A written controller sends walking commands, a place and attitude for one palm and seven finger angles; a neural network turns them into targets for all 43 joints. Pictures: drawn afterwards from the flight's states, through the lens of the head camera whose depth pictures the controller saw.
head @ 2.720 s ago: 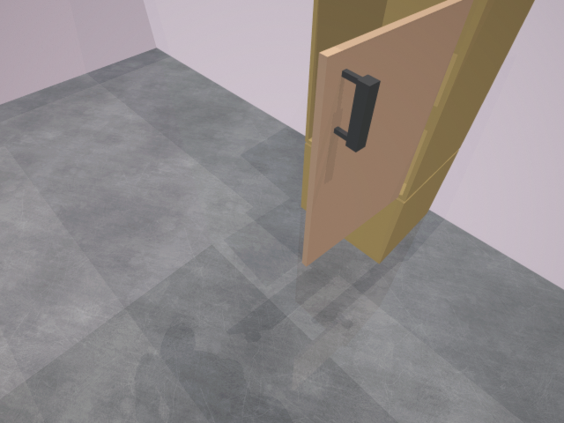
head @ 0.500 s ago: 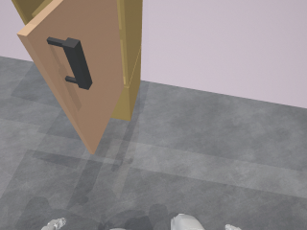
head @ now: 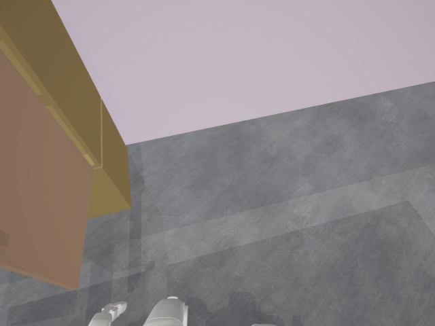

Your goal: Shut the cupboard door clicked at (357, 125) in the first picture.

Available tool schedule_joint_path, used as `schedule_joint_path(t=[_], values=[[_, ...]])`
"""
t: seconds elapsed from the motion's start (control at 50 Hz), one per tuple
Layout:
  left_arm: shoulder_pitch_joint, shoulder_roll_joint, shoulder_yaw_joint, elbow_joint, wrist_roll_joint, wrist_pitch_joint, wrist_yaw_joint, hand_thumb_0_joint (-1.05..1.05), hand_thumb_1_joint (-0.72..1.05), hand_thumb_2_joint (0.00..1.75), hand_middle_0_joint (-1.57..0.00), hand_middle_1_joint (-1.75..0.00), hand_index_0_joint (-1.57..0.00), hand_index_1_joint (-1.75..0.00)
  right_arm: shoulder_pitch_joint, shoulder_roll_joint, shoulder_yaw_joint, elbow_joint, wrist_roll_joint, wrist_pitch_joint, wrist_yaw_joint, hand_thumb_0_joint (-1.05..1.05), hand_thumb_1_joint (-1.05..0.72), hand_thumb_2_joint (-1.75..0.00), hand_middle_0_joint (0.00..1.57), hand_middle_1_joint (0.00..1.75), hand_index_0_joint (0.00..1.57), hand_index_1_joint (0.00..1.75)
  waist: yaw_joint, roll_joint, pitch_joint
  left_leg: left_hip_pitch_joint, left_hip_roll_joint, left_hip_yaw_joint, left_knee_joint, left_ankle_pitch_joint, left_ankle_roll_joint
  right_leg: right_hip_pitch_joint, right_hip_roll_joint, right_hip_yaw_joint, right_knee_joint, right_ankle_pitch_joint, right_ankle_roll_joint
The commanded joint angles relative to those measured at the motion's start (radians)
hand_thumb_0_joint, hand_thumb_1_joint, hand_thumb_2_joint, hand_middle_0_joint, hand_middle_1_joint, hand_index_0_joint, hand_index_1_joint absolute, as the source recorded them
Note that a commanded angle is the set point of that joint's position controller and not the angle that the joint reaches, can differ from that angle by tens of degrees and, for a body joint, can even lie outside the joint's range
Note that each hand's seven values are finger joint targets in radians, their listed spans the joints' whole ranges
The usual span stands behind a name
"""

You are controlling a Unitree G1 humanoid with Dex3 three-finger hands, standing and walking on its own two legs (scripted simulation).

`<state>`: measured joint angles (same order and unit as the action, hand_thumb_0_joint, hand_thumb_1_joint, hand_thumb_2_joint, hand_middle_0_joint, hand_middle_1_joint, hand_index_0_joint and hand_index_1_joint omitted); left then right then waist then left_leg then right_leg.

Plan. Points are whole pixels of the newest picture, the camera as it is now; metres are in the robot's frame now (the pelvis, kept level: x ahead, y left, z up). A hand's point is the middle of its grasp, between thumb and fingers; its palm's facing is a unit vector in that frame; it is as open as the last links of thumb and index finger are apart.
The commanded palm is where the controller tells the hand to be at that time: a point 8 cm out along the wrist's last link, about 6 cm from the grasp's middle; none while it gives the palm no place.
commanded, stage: walk around to get in front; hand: left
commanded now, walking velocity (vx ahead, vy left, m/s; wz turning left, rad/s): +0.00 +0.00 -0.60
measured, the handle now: out of the picture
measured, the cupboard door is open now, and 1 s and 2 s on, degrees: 85 85 85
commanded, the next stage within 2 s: none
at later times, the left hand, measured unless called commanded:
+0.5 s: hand (130, 294) +0.19 +0.20 -0.17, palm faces -0.27 -0.94 -0.22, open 7.4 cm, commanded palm none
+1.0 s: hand (174, 262) +0.26 +0.12 -0.19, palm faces -0.51 -0.84 -0.19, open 7.4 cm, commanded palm none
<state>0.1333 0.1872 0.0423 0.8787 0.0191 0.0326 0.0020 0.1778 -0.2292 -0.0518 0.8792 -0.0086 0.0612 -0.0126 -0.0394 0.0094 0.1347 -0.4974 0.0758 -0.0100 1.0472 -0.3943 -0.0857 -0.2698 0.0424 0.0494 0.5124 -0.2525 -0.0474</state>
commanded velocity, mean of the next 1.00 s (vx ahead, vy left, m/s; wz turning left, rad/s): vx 0.00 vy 0.00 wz -0.60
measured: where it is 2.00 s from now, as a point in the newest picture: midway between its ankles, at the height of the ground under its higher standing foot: outside the picture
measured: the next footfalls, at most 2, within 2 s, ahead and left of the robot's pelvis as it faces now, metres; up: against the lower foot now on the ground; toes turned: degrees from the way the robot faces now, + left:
left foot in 0.18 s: +0.07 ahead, +0.15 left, +0.00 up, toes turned -4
right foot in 0.58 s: +0.05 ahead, -0.12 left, +0.00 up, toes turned -26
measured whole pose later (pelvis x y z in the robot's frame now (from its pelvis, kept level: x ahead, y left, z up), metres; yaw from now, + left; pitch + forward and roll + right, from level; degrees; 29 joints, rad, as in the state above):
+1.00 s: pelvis +0.09 +0.00 -0.01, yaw -34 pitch +2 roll -1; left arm 0.18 0.22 0.07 0.91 0.01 0.05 0.00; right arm 0.15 -0.21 -0.04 0.87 -0.01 0.01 -0.03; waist 0.00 -0.03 0.10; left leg -0.33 0.04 0.04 0.60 -0.28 -0.02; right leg -0.33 0.07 0.10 0.69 -0.41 0.00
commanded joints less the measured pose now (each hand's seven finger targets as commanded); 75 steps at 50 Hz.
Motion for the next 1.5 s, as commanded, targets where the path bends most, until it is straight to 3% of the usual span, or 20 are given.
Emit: schedule_joint_path(t=[0.0, 0.12, 0.16, 0.18, 0.26, 0.46, 0.52, 0.54, 0.56, 0.6, 0.7, 0.9, 0.92, 0.96, 1.08, 1.28, 1.3, 1.32, 1.36, 1.48], values=[[0.043, 0.218, 0.069, -0.065, 0.005, -0.026, 0.007, 0.0, 0.9, 0.9, -0.2, -0.3, -0.2, -0.3, 0.019, -0.078, -0.025, -0.064, -0.002, -0.027, -0.009, 0.0, -0.9, -0.9, 0.2, 0.3, 0.2, 0.3, 0.038, -0.144, -0.149, 0.023, -0.032, 0.017, -0.105, -0.003, 0.003, 0.084, -0.227, 0.247, -0.16, 0.307, -0.128], [0.006, 0.196, 0.077, -0.071, -0.004, -0.015, 0.011, 0.0, 0.9, 0.9, -0.2, -0.3, -0.2, -0.3, 0.114, -0.085, -0.025, -0.035, 0.008, -0.061, -0.028, 0.0, -0.9, -0.9, 0.2, 0.3, 0.2, 0.3, -0.012, -0.157, -0.222, 0.321, -0.047, 0.017, -0.559, 0.154, 0.027, 0.002, -0.174, 0.287, -0.002, 0.391, -0.063], [0.075, 0.097, 0.056, -0.087, -0.021, -0.009, 0.0, 0.0, 0.9, 0.9, -0.2, -0.3, -0.2, -0.3, 0.153, -0.237, -0.05, -0.04, -0.013, -0.078, -0.033, 0.0, -0.9, -0.9, 0.2, 0.3, 0.2, 0.3, 0.001, 0.31, -0.279, 0.571, 0.363, -0.386, -0.724, 0.463, 0.189, -0.293, 0.044, 0.047, 0.329, -0.3, 0.06], [0.031, 0.126, 0.059, -0.094, -0.006, -0.007, -0.001, 0.0, 0.9, 0.9, -0.2, -0.3, -0.2, -0.3, 0.164, -0.239, -0.049, -0.046, -0.023, -0.068, -0.037, 0.0, -0.9, -0.9, 0.2, 0.3, 0.2, 0.3, -0.02, 0.237, -0.24, 0.504, 0.448, -0.391, -0.718, 0.581, 0.279, -0.307, 0.003, 0.018, 0.54, -0.422, 0.071], [0.046, 0.121, 0.069, -0.056, 0.006, 0.003, -0.027, 0.0, 0.9, 0.9, -0.2, -0.3, -0.2, -0.3, 0.05, -0.141, -0.014, -0.086, -0.022, -0.071, -0.042, 0.0, -0.9, -0.9, 0.2, 0.3, 0.2, 0.3, 0.045, 0.201, -0.151, 0.412, 0.257, -0.054, -0.673, 0.744, 0.197, -0.323, -0.066, -0.026, 0.708, -0.221, 0.106], [-0.028, 0.09, 0.043, -0.078, 0.004, -0.003, -0.042, 0.0, 0.9, 0.9, -0.2, -0.3, -0.2, -0.3, 0.151, -0.178, -0.044, -0.037, -0.024, -0.061, -0.024, 0.0, -0.9, -0.9, 0.2, 0.3, 0.2, 0.3, -0.011, 0.225, -0.159, 0.472, 0.263, 0.115, -0.596, 0.727, 0.183, -0.161, -0.054, -0.163, 0.237, -0.18, 0.082], [0.092, 0.123, 0.054, -0.042, 0.004, -0.016, -0.036, 0.0, 0.9, 0.9, -0.2, -0.3, -0.2, -0.3, 0.094, -0.194, -0.05, -0.05, -0.014, -0.055, -0.017, 0.0, -0.9, -0.9, 0.2, 0.3, 0.2, 0.3, 0.07, 0.141, -0.188, 0.365, 0.239, 0.169, -0.424, 0.635, 0.115, 0.076, -0.04, -0.172, -0.022, 0.061, 0.048], [0.18, 0.199, 0.07, -0.015, 0.011, -0.027, -0.024, 0.0, 0.9, 0.9, -0.2, -0.3, -0.2, -0.3, 0.087, -0.16, -0.046, -0.066, 0.0, -0.055, -0.01, 0.0, -0.9, -0.9, 0.2, 0.3, 0.2, 0.3, 0.111, -0.039, -0.244, 0.204, 0.175, 0.219, -0.228, 0.475, 0.062, 0.281, -0.165, -0.012, -0.088, 0.317, -0.005], [0.261, 0.312, 0.1, 0.009, 0.012, -0.038, -0.006, 0.0, 0.9, 0.9, -0.2, -0.3, -0.2, -0.3, 0.02, -0.068, -0.023, -0.123, 0.004, -0.052, -0.005, 0.0, -0.9, -0.9, 0.2, 0.3, 0.2, 0.3, 0.151, -0.343, -0.241, -0.083, 0.0, 0.224, 0.041, -0.227, 0.009, 0.394, -0.431, 0.368, -0.118, 0.747, -0.138], [0.208, 0.273, 0.087, 0.005, -0.005, -0.028, 0.018, 0.0, 0.9, 0.9, -0.2, -0.3, -0.2, -0.3, -0.025, -0.089, -0.023, -0.114, 0.005, -0.033, -0.016, 0.0, -0.9, -0.9, 0.2, 0.3, 0.2, 0.3, 0.126, -0.218, -0.152, -0.159, 0.033, 0.003, 0.164, -0.203, 0.024, 0.287, -0.399, 0.295, -0.136, 0.591, -0.199], [0.047, 0.206, 0.062, -0.053, 0.0, -0.032, 0.021, 0.0, 0.9, 0.9, -0.2, -0.3, -0.2, -0.3, 0.027, -0.08, -0.028, -0.051, -0.003, -0.021, -0.005, 0.0, -0.9, -0.9, 0.2, 0.3, 0.2, 0.3, 0.031, -0.139, -0.173, -0.021, 0.011, 0.013, 0.06, -0.011, -0.001, 0.123, -0.258, 0.171, -0.14, 0.462, -0.122], [0.017, 0.212, 0.074, -0.051, -0.003, -0.017, 0.01, 0.0, 0.9, 0.9, -0.2, -0.3, -0.2, -0.3, 0.084, -0.082, -0.022, -0.041, 0.006, -0.056, -0.023, 0.0, -0.9, -0.9, 0.2, 0.3, 0.2, 0.3, 0.0, -0.132, -0.197, 0.262, -0.055, 0.035, -0.511, 0.137, 0.017, 0.04, -0.197, 0.256, -0.018, 0.436, -0.079], [0.004, 0.183, 0.067, -0.06, -0.01, -0.014, 0.008, 0.0, 0.9, 0.9, -0.2, -0.3, -0.2, -0.3, 0.133, -0.115, -0.028, -0.027, 0.001, -0.066, -0.027, 0.0, -0.9, -0.9, 0.2, 0.3, 0.2, 0.3, -0.021, -0.058, -0.219, 0.394, 0.009, -0.004, -0.636, 0.234, 0.037, -0.042, -0.139, 0.206, 0.053, 0.328, -0.03], [0.049, 0.12, 0.05, -0.082, -0.013, -0.011, 0.0, 0.0, 0.9, 0.9, -0.2, -0.3, -0.2, -0.3, 0.171, -0.245, -0.05, -0.047, -0.017, -0.069, -0.033, 0.0, -0.9, -0.9, 0.2, 0.3, 0.2, 0.3, -0.011, 0.299, -0.26, 0.525, 0.423, -0.373, -0.708, 0.621, 0.243, -0.27, 0.014, -0.01, 0.478, -0.418, 0.073], [0.018, 0.112, 0.059, -0.061, 0.005, 0.01, -0.036, 0.0, 0.9, 0.9, -0.2, -0.3, -0.2, -0.3, 0.07, -0.147, -0.02, -0.081, -0.026, -0.07, -0.037, 0.0, -0.9, -0.9, 0.2, 0.3, 0.2, 0.3, 0.033, 0.154, -0.144, 0.4, 0.245, -0.019, -0.69, 0.646, 0.2, -0.296, -0.072, -0.052, 0.643, -0.198, 0.109], [0.061, 0.111, 0.049, -0.056, 0.004, -0.011, -0.037, 0.0, 0.9, 0.9, -0.2, -0.3, -0.2, -0.3, 0.105, -0.193, -0.051, -0.048, -0.019, -0.053, -0.014, 0.0, -0.9, -0.9, 0.2, 0.3, 0.2, 0.3, 0.048, 0.159, -0.188, 0.352, 0.254, 0.15, -0.491, 0.531, 0.127, 0.042, -0.043, -0.171, 0.008, 0.006, 0.056], [0.141, 0.163, 0.061, -0.031, 0.008, -0.019, -0.029, 0.0, 0.9, 0.9, -0.2, -0.3, -0.2, -0.3, 0.086, -0.175, -0.05, -0.059, -0.009, -0.052, -0.009, 0.0, -0.9, -0.9, 0.2, 0.3, 0.2, 0.3, 0.092, 0.042, -0.219, 0.254, 0.209, 0.186, -0.344, 0.444, 0.081, 0.193, -0.103, -0.088, -0.089, 0.175, 0.024], [0.209, 0.279, 0.086, -0.008, 0.017, -0.032, -0.013, 0.0, 0.9, 0.9, -0.2, -0.3, -0.2, -0.3, 0.046, -0.089, -0.03, -0.102, 0.001, -0.05, -0.005, 0.0, -0.9, -0.9, 0.2, 0.3, 0.2, 0.3, 0.128, -0.311, -0.216, -0.025, 0.057, 0.242, -0.11, -0.098, 0.02, 0.349, -0.362, 0.273, -0.153, 0.5, -0.076], [0.216, 0.295, 0.087, 0.003, -0.007, -0.028, 0.012, 0.0, 0.9, 0.9, -0.2, -0.3, -0.2, -0.3, 0.019, -0.102, -0.025, -0.112, 0.002, -0.027, -0.012, 0.0, -0.9, -0.9, 0.2, 0.3, 0.2, 0.3, 0.119, -0.22, -0.182, -0.106, 0.035, 0.022, 0.12, -0.218, 0.02, 0.247, -0.444, 0.317, -0.163, 0.52, -0.193], [0.079, 0.205, 0.065, -0.034, -0.002, -0.036, 0.019, 0.0, 0.9, 0.9, -0.2, -0.3, -0.2, -0.3, 0.012, -0.078, -0.028, -0.051, -0.001, -0.026, -0.006, 0.0, -0.9, -0.9, 0.2, 0.3, 0.2, 0.3, 0.049, -0.13, -0.198, -0.035, 0.001, 0.021, 0.004, -0.021, -0.004, 0.191, -0.258, 0.177, -0.113, 0.583, -0.128]])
